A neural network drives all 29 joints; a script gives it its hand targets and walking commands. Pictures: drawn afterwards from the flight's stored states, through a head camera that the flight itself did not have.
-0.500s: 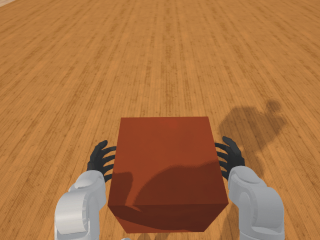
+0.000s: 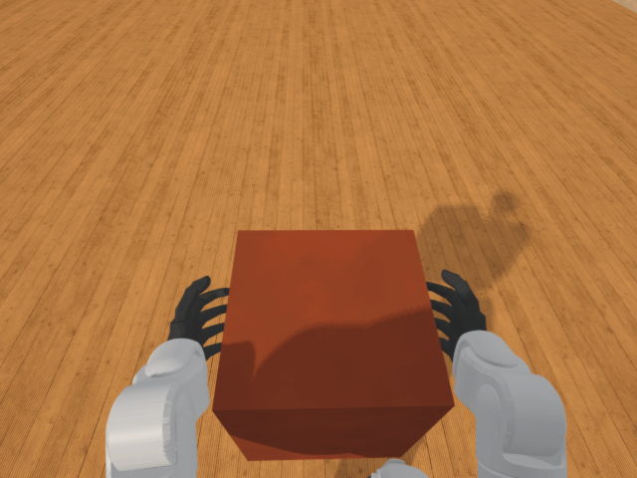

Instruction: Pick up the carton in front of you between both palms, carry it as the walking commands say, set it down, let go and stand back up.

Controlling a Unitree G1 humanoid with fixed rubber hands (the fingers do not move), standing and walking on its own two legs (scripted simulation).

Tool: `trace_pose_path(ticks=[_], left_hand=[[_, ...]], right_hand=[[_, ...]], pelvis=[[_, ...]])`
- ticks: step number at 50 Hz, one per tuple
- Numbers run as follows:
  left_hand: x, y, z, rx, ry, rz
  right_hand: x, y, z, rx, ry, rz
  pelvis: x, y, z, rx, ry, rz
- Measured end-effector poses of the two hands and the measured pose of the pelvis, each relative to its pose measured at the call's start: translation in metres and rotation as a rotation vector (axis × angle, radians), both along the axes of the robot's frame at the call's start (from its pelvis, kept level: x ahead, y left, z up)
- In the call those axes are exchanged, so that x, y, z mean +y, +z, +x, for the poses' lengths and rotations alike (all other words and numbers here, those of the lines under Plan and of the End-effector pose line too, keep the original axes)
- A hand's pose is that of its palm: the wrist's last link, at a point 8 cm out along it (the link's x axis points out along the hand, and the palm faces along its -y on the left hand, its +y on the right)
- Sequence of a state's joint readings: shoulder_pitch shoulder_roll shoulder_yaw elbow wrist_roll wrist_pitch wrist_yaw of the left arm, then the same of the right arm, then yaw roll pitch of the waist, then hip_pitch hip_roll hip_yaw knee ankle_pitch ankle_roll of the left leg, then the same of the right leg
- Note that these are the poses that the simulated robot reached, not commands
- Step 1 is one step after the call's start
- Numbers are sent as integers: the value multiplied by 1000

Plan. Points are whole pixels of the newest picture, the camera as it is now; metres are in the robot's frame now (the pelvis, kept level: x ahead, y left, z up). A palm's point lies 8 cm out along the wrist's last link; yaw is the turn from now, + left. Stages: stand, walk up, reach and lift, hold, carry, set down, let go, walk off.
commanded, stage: carry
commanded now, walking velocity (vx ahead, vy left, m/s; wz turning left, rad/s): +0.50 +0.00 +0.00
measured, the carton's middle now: (325, 352) +0.27 +0.00 +0.02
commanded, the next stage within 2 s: none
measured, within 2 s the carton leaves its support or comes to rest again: neither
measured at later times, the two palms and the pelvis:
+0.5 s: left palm (241, 181) +0.52 +0.13 +0.09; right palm (423, 181) +0.54 -0.17 +0.09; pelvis +0.29 -0.03 -0.01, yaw +1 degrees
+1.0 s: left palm (240, 157) +0.61 +0.14 +0.07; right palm (405, 159) +0.61 -0.16 +0.08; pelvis +0.37 -0.01 -0.02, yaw -1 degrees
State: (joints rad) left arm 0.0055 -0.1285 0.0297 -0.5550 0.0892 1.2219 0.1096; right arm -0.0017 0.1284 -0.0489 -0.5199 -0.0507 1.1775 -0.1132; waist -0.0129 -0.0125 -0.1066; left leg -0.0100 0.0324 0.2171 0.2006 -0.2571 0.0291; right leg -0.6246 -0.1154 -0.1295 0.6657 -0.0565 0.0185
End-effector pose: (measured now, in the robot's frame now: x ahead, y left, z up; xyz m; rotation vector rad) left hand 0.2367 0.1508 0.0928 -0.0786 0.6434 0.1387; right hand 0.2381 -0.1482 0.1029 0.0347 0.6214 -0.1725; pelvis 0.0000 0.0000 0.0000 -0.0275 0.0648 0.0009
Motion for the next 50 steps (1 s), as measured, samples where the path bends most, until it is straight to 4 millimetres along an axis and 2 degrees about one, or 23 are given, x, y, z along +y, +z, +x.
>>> trace_pose_path(ticks=[3,7,9,11,15,19,25,29,34,39,44,50], left_hand=[[-7,0,45,-23,15,9],[-22,-12,112,-29,32,34],[-28,-20,142,10,37,54],[-31,-26,164,69,47,57],[-32,-25,196,128,69,60],[-31,-15,232,101,68,68],[-24,-2,287,5,31,51],[-15,-2,321,-25,27,11],[-8,-10,352,22,22,5],[-7,-17,371,52,4,17],[-9,-18,379,44,-11,26],[-11,-18,377,34,-13,29]], right_hand=[[-7,-3,49,-23,16,8],[-22,-23,121,-30,35,31],[-28,-35,154,10,40,51],[-30,-42,179,68,49,56],[-31,-44,218,126,71,59],[-30,-36,253,100,70,64],[-24,-16,297,3,33,46],[-15,-6,329,-25,31,4],[-8,-10,359,22,27,-4],[-8,-22,373,51,8,9],[-10,-25,377,43,-7,18],[-11,-26,374,34,-8,21]], pelvis=[[-9,-9,48,-5,6,12],[-26,-31,117,-22,28,21],[-33,-33,142,-20,33,7],[-38,-26,160,-13,43,19],[-43,-9,194,-1,49,43],[-42,-1,229,4,38,52],[-28,-6,285,-17,25,23],[-19,-13,321,-24,16,33],[-12,-14,349,-8,0,42],[-7,-16,363,4,-9,40],[-4,-17,368,9,-14,38],[-5,-19,368,6,-16,37]])
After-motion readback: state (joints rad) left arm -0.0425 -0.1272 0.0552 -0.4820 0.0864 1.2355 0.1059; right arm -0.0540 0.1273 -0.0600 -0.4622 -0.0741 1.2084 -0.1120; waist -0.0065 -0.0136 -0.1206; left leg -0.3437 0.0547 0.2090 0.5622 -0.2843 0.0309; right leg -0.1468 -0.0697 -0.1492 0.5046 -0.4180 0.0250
